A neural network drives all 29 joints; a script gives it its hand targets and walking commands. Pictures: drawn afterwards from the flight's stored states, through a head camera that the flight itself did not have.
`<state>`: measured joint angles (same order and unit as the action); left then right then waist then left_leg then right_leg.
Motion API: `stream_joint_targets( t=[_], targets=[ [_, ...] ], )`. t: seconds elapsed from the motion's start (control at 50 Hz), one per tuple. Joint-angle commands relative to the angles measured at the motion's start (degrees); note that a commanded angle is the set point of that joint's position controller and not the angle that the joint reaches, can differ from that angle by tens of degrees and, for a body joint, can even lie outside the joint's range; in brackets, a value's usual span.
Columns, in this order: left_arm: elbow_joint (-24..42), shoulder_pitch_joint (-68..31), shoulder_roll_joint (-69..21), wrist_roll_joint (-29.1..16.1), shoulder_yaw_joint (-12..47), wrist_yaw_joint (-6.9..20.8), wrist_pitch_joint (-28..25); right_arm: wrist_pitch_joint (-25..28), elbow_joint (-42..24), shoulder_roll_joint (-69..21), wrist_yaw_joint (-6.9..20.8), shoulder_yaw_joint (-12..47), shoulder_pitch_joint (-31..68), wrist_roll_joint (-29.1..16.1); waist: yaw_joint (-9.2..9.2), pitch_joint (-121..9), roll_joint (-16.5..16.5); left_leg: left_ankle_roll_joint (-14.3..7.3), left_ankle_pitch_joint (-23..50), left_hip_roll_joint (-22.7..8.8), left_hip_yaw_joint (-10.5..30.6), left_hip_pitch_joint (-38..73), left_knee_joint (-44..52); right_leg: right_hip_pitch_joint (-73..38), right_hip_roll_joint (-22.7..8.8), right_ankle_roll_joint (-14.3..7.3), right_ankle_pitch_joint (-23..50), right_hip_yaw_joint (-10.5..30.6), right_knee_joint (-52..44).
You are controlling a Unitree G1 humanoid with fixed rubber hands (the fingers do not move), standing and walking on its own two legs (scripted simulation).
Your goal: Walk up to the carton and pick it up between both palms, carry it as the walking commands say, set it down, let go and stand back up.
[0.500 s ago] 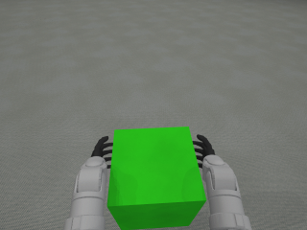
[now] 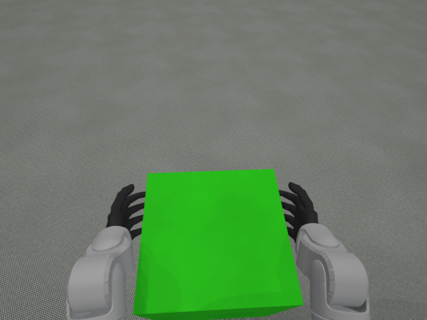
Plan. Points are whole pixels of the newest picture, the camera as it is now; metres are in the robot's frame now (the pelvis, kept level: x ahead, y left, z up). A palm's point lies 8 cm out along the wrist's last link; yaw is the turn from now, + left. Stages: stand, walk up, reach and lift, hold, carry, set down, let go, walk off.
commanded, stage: carry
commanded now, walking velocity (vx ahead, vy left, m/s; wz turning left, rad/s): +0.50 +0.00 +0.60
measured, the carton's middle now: (213, 252) +0.24 +0.00 +0.01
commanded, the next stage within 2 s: none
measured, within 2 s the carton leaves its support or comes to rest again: neither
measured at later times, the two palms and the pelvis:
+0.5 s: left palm (102, 154) +0.42 +0.22 +0.10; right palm (232, 122) +0.53 -0.06 +0.09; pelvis +0.27 +0.00 +0.00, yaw +20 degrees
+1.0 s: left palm (57, 93) +0.66 +0.40 +0.09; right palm (158, 65) +0.82 +0.15 +0.08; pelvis +0.55 +0.15 -0.01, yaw +34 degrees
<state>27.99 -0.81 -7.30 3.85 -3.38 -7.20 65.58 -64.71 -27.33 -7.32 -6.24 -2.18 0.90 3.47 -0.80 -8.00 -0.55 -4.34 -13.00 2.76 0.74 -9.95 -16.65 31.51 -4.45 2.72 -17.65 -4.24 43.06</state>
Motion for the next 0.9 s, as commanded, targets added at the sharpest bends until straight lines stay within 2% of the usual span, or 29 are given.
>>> stream_joint_targets(
  t=[0.0, 0.08, 0.1, 0.12, 0.14, 0.16, 0.18, 0.2, 0.22, 0.24, 0.28, 0.32, 0.38, 0.48, 0.5, 0.54, 0.56, 0.58, 0.6, 0.62, 0.64, 0.66, 0.68, 0.7, 0.72, 0.74, 0.76, 0.8, 0.88],
  targets=[
    [9.0, -21.5, -46.9, -16.8, 37.8, 5.1, 1.0, -1.9, -9.4, -44.7, 5.1, 34.7, 20.7, -16.9, -1.04, -6.8, -6.5, -8.0, 16.4, -13.6, 12.4, 11.8, 3.1, 5.7, 1.0, 0.3, 4.8, -2.3, -5.1],
    [10.8, -19.8, -43.5, -16.2, 37.0, 3.8, 2.2, -3.6, -11.5, -42.5, 3.9, 35.3, 18.9, -17.4, -0.96, -5.7, -7.9, -6.4, 22.2, -12.8, 10.2, 5.2, 0.0, -5.7, 2.6, 0.1, 7.4, -4.5, -12.0],
    [10.5, -19.1, -42.9, -15.9, 36.5, 3.6, 2.5, -4.0, -11.7, -41.8, 3.7, 35.3, 18.4, -17.3, -0.48, -6.7, -6.9, -5.0, 21.7, -11.5, 7.8, 0.8, -3.9, -14.0, 3.0, -0.2, 8.9, -5.5, -15.7],
    [9.4, -17.1, -42.1, -15.5, 35.7, 3.3, 2.9, -4.4, -11.6, -40.7, 3.5, 35.1, 18.2, -17.0, 0.66, -9.6, -4.8, -2.8, 20.2, -8.6, 3.8, -6.4, -10.8, -27.8, 3.6, -0.9, 11.1, -7.0, -20.9],
    [8.1, -14.6, -40.6, -14.8, 34.5, 3.0, 3.1, -4.9, -11.2, -39.4, 3.3, 34.7, 17.8, -16.8, 2.27, -14.4, 1.1, -0.6, 11.0, -4.3, -0.6, -17.7, -22.9, -43.9, -3.5, -3.0, 6.8, 0.7, -22.4],
    [7.6, -13.7, -39.2, -13.9, 33.2, 2.7, 3.3, -5.4, -11.3, -38.6, 3.2, 35.2, 17.6, -16.5, 2.60, -16.5, 15.7, 1.6, -14.3, 1.1, -5.5, -32.9, -41.2, -52.3, -23.2, -8.9, -8.0, 26.0, -31.1],
    [7.5, -13.1, -40.7, -14.1, 33.1, 2.6, 2.7, -5.5, -13.3, -37.9, 3.3, 36.8, 19.7, -17.3, 1.87, -16.5, 15.8, 1.1, -16.1, -1.7, -2.1, -35.0, -50.9, -46.8, -28.6, -12.5, -9.1, 34.2, -32.3],
    [7.6, -15.1, -41.7, -14.4, 33.3, 2.5, 2.7, -5.7, -12.3, -38.8, 3.7, 36.4, 20.7, -17.2, 1.73, -13.6, 10.1, 0.9, -11.4, -6.7, 1.3, -34.2, -51.2, -39.9, -26.5, -12.8, -12.6, 28.9, -33.4],
    [8.0, -17.0, -42.9, -14.8, 33.5, 2.8, 2.7, -5.8, -11.4, -40.3, 4.0, 36.1, 21.4, -17.4, 1.74, -9.5, 6.1, 1.3, -7.3, -9.0, 1.5, -33.3, -49.1, -34.6, -24.3, -11.5, -11.1, 22.4, -34.7],
    [8.8, -18.7, -43.8, -15.6, 34.3, 3.2, 2.4, -5.5, -10.6, -42.2, 4.2, 35.9, 21.4, -17.3, 1.77, -6.7, 4.4, 2.0, -5.9, -10.3, 0.9, -31.7, -45.1, -31.3, -21.9, -9.6, -8.9, 16.1, -35.7],
    [9.9, -19.8, -44.6, -17.2, 35.9, 4.0, 2.3, -4.8, -8.9, -44.0, 4.1, 34.9, 18.9, -16.1, 2.02, -4.5, 5.4, 2.5, -4.2, -9.3, -3.2, -28.9, -39.2, -29.0, -19.3, -7.9, -0.9, 6.4, -36.4],
    [9.6, -18.9, -43.4, -18.2, 36.8, 4.5, 2.5, -4.6, -7.3, -43.4, 3.4, 33.7, 16.1, -14.2, 1.93, -3.8, 6.9, 2.5, -0.4, -9.0, -5.0, -29.1, -34.2, -30.4, -19.0, -7.3, 2.5, 2.3, -37.6],
    [9.8, -18.7, -41.9, -19.6, 37.6, 5.4, 2.8, -4.4, -6.9, -42.6, 2.5, 32.8, 14.2, -12.5, 1.71, -2.0, 7.9, 2.4, 5.1, -8.2, -7.7, -27.6, -27.7, -31.7, -16.7, -5.5, 6.8, -4.6, -37.0],
    [10.3, -19.3, -40.5, -19.9, 37.2, 6.2, 3.1, -4.5, -9.2, -41.8, 2.3, 33.6, 15.8, -12.6, 1.19, 1.8, 10.4, 1.0, 9.9, -6.8, -12.1, -24.7, -20.7, -33.4, -14.5, -3.3, 16.9, -12.9, -33.6],
    [10.2, -19.1, -40.1, -19.5, 36.9, 6.1, 3.2, -4.7, -9.6, -41.5, 2.4, 33.9, 16.2, -12.9, 0.98, 1.8, 10.5, 0.6, 9.9, -6.1, -13.2, -22.9, -19.1, -33.9, -14.3, -2.8, 22.5, -14.6, -31.9],
    [9.8, -17.8, -39.0, -18.4, 36.2, 5.8, 3.5, -5.2, -10.2, -40.9, 2.7, 34.5, 17.1, -13.8, 0.95, 1.0, 11.5, 0.1, 8.4, -3.0, -16.2, -19.2, -16.2, -36.4, -14.2, -2.0, 39.1, -16.9, -26.6],
    [9.7, -17.0, -38.3, -17.8, 35.8, 5.5, 3.6, -5.4, -10.3, -40.8, 2.9, 34.8, 17.3, -14.3, 0.83, -0.3, 12.2, -0.1, 6.6, -0.9, -18.0, -16.9, -14.4, -38.1, -14.0, -1.6, 45.7, -17.8, -21.9],
    [10.0, -16.8, -37.7, -17.1, 35.5, 5.3, 3.8, -5.5, -9.9, -40.7, 3.0, 35.0, 16.5, -14.8, -0.18, -3.4, 10.9, -0.8, 5.8, 1.7, -19.6, -10.9, -11.3, -38.5, -13.0, -0.8, 49.2, -19.2, -12.7],
    [10.4, -16.8, -36.9, -16.2, 35.0, 5.2, 3.9, -5.7, -9.3, -40.5, 3.2, 35.0, 15.2, -15.3, -1.59, -8.5, 7.9, -2.1, 2.5, 4.2, -19.1, 0.2, -9.9, -33.8, -11.1, 0.2, 46.1, -19.1, 0.2],
    [10.4, -17.7, -35.6, -15.2, 34.5, 5.0, 4.0, -5.8, -8.9, -40.9, 3.5, 34.9, 15.1, -15.8, -3.50, -10.2, 4.0, -4.9, -1.3, -2.3, -5.2, 11.4, -9.2, -19.1, -9.7, 1.9, 33.3, -15.9, 16.0],
    [9.5, -14.6, -36.9, -14.6, 34.4, 5.0, 4.3, -5.9, -7.0, -40.5, 3.7, 34.6, 16.6, -16.3, -1.56, -11.7, -12.6, -12.8, 6.4, -18.1, 27.2, 23.4, -1.4, 3.1, 0.6, 4.9, -4.0, -11.9, 30.9],
    [8.2, -14.5, -39.4, -14.9, 34.9, 5.3, 3.9, -5.6, -7.9, -42.3, 4.3, 35.2, 17.8, -17.5, -1.06, -15.0, -13.0, -14.6, 15.4, -21.4, 34.2, 27.6, 1.7, 12.1, 0.8, 4.8, -15.3, 0.2, 38.8],
    [8.3, -14.9, -42.8, -15.6, 36.3, 5.6, 3.3, -4.9, -9.7, -45.0, 4.7, 36.3, 19.6, -18.2, -0.87, -15.2, -6.7, -13.6, 23.1, -21.4, 28.9, 25.3, -1.1, 13.7, -2.3, 3.5, -12.3, 5.7, 37.1],
    [8.2, -16.1, -45.8, -16.1, 37.0, 6.0, 2.5, -4.1, -9.7, -47.7, 5.3, 37.3, 20.9, -18.6, -0.59, -13.4, -0.5, -12.3, 26.0, -20.8, 23.2, 19.6, -1.9, 10.9, -4.8, 3.2, -7.4, 6.9, 33.3],
    [7.7, -16.5, -47.4, -16.1, 36.8, 6.4, 1.5, -3.5, -8.8, -49.8, 6.0, 38.5, 20.8, -18.9, -0.43, -11.6, 1.4, -10.5, 23.2, -19.4, 17.6, 12.7, -0.9, 7.4, -6.7, 3.0, -5.1, 6.2, 27.3],
    [7.7, -16.4, -48.4, -16.2, 36.9, 6.6, 0.5, -2.9, -8.4, -50.9, 6.5, 39.0, 19.9, -19.0, -0.38, -11.4, 0.8, -9.1, 20.9, -17.2, 12.9, 9.2, 0.7, 3.8, -7.1, 2.8, -4.1, 4.8, 20.4],
    [8.0, -16.5, -49.2, -16.3, 37.2, 6.7, -0.2, -2.3, -8.6, -51.0, 6.9, 39.2, 19.5, -19.1, -0.48, -10.1, -1.1, -9.0, 18.7, -16.1, 10.9, 6.1, 2.5, 1.9, -5.8, 2.7, -3.9, 2.7, 15.5],
    [8.2, -14.7, -49.4, -16.4, 38.1, 6.6, -1.0, -1.4, -8.7, -49.4, 7.1, 39.1, 16.8, -18.6, -0.70, -8.3, -3.6, -9.5, 12.8, -15.1, 10.3, 4.5, 4.8, 2.0, -4.5, 2.5, -1.3, 1.0, 8.3],
    [11.1, -14.4, -47.0, -17.3, 40.2, 6.3, -1.2, -1.0, -11.0, -46.0, 6.9, 38.6, 14.2, -18.0, -0.65, -6.9, -5.4, -7.7, 16.1, -12.0, 6.3, 5.0, 3.6, 0.4, -2.5, 2.2, 8.4, -1.9, -2.8]
  ],
)
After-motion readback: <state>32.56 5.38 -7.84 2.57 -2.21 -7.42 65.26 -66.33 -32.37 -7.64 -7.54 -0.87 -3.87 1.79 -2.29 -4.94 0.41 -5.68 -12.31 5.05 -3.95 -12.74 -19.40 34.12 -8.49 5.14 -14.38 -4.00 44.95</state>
